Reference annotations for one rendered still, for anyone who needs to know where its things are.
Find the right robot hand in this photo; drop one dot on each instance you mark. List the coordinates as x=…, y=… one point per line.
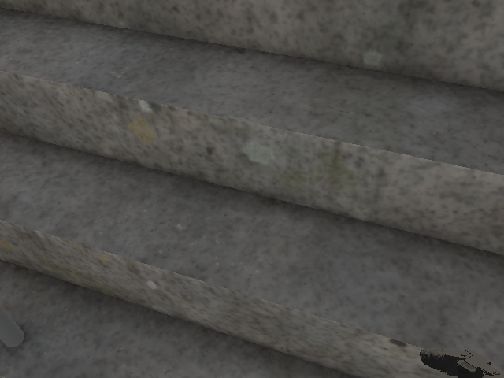
x=464, y=364

